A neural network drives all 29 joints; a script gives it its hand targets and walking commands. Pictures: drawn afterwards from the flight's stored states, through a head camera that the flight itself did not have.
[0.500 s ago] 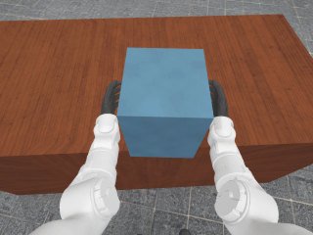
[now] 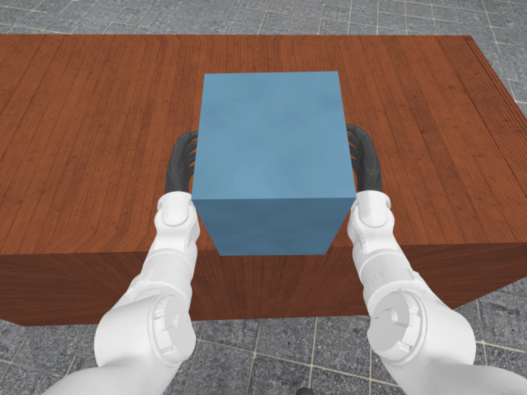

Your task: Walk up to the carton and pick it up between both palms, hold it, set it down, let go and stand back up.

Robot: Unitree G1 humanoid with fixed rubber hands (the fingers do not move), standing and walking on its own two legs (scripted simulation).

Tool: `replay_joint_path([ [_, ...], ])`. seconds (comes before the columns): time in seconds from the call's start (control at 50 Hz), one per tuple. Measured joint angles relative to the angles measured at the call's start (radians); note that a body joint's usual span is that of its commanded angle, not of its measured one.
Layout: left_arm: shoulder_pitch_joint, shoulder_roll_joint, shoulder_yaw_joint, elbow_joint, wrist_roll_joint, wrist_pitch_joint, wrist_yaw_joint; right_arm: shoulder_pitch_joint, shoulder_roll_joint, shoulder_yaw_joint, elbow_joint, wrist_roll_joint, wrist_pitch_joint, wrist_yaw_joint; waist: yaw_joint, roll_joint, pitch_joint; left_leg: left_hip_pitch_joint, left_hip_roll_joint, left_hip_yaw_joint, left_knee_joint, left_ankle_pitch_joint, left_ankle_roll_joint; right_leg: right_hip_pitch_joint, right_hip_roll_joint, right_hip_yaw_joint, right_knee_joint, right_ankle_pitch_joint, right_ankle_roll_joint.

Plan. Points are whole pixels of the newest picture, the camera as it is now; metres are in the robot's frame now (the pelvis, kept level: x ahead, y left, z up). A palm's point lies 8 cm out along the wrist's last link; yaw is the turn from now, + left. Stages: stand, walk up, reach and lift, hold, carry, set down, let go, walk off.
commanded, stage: reach and lift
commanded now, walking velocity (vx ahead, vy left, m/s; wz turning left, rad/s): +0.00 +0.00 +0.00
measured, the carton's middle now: (271, 174) +0.45 +0.01 +0.02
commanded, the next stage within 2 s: none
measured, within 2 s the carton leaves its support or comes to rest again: neither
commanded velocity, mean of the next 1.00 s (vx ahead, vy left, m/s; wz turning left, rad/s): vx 0.00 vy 0.00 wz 0.00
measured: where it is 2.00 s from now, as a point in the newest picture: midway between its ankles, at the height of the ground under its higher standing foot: outside the picture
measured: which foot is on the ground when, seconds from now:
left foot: down 0.00-1.00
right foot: down 0.00-1.00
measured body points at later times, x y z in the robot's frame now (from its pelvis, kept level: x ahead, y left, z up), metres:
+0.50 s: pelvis -0.01 +0.00 +0.00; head +0.04 +0.00 +0.45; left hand +0.42 +0.15 +0.06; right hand +0.41 -0.14 +0.07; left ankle -0.01 +0.12 -0.75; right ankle +0.01 -0.13 -0.75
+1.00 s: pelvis -0.01 +0.01 +0.00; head -0.03 +0.03 +0.45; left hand +0.40 +0.15 +0.13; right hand +0.40 -0.14 +0.15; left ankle -0.01 +0.12 -0.75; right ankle +0.01 -0.13 -0.75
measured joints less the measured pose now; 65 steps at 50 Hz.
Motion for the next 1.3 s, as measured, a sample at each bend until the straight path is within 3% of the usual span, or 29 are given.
replay_joint_path([
  [0.2,-0.004,0.0,-0.024,-0.002,-0.007,0.043,0.009,0.001,-0.021,0.042,0.028,0.055,0.019,-0.007,0.004,-0.009,0.007,0.014,0.003,0.013,-0.009,0.012,0.0,0.006,0.003,0.013,-0.004,0.014,-0.003],
  [0.36,0.01,0.007,-0.078,-0.011,-0.065,0.073,0.018,0.021,-0.032,0.124,0.005,0.126,0.06,-0.012,0.014,0.014,-0.006,0.014,0.006,0.022,0.002,0.005,0.002,0.003,0.005,0.021,0.006,0.011,-0.002],
  [0.62,0.044,0.034,-0.174,-0.061,-0.17,0.158,0.026,0.037,-0.058,0.328,-0.028,0.312,0.159,-0.044,0.004,0.039,-0.006,0.089,0.009,0.015,0.02,-0.021,0.003,0.089,0.008,0.014,0.008,-0.009,0.001],
  [0.76,0.089,0.041,-0.238,-0.176,-0.22,0.282,0.037,0.054,-0.075,0.444,-0.089,0.448,0.261,-0.052,-0.018,0.032,0.009,0.144,0.008,0.005,0.034,-0.034,0.004,0.154,0.007,0.004,0.006,-0.018,0.003],
  [0.94,0.095,0.042,-0.287,-0.375,-0.233,0.539,0.057,0.034,-0.112,0.528,-0.203,0.598,0.461,-0.054,-0.048,0.013,0.029,0.213,0.001,-0.005,0.044,-0.042,0.007,0.23,0.001,-0.006,0.012,-0.028,0.007],
  [1.08,0.062,0.023,-0.247,-0.453,-0.167,0.69,0.038,-0.009,-0.124,0.521,-0.229,0.628,0.579,-0.053,-0.065,-0.005,0.056,0.279,-0.006,-0.005,0.032,-0.039,0.011,0.289,-0.006,-0.005,0.015,-0.034,0.012],
  [1.3,0.097,-0.001,-0.223,-0.611,-0.115,0.802,0.01,0.001,-0.117,0.539,-0.304,0.651,0.642,-0.056,-0.082,-0.009,0.091,0.327,-0.01,-0.006,0.026,-0.039,0.013,0.338,-0.01,-0.007,0.013,-0.036,0.016],
])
